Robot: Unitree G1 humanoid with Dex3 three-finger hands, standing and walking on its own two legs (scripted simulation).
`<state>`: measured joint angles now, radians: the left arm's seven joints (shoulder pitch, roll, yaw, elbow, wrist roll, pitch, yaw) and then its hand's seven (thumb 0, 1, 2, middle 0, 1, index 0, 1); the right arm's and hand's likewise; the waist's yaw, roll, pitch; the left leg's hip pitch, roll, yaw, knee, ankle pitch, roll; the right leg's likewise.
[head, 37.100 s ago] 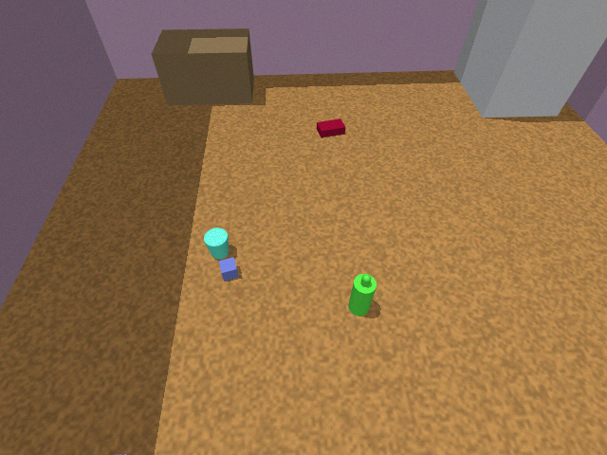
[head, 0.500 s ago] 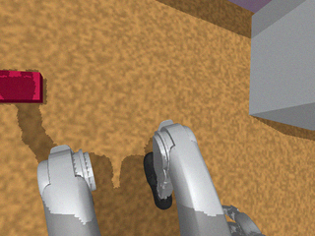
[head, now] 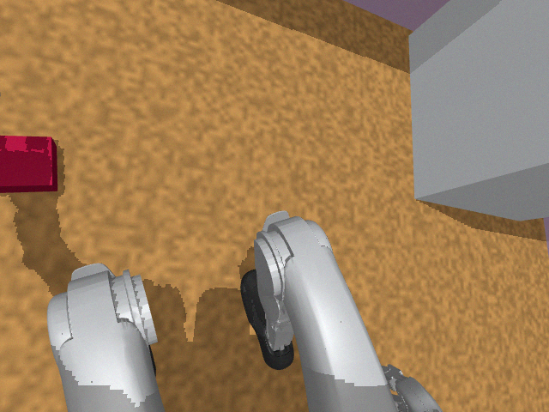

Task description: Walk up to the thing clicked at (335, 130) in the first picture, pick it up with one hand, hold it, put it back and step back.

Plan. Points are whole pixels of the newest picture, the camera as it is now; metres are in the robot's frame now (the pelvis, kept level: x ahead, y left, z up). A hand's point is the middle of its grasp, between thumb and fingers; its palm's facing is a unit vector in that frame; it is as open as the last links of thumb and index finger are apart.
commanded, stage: approach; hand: left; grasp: from above
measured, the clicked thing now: (3, 164) +0.51 +0.29 -0.30
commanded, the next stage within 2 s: close in in 0.14 s
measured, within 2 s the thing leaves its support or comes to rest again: neither
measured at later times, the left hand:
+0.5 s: hand out of the picture +0.48 +0.31 -0.19, palm faces -0.53 -0.02 -0.85, open 14.1 cm
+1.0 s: hand out of the picture +0.49 +0.27 -0.23, palm faces -0.45 +0.03 -0.89, open 14.3 cm
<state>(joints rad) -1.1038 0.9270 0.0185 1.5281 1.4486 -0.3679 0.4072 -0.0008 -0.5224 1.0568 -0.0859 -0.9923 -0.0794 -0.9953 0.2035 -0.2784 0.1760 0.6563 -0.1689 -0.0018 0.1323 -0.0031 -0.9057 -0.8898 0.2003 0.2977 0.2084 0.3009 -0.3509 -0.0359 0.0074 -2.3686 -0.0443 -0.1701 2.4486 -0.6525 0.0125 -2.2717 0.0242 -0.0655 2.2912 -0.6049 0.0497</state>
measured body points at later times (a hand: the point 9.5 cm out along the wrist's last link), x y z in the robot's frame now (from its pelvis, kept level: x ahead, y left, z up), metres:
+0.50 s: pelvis +0.00 +0.00 +0.01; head +0.27 +0.10 +0.35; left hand +0.51 +0.30 -0.14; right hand +0.05 -0.28 -0.06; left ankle +0.08 +0.12 -0.29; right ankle +0.13 -0.14 -0.29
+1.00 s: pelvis +0.01 +0.00 -0.01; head +0.28 +0.11 +0.33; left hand +0.51 +0.27 -0.18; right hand +0.03 -0.26 -0.07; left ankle +0.08 +0.12 -0.29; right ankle +0.13 -0.14 -0.29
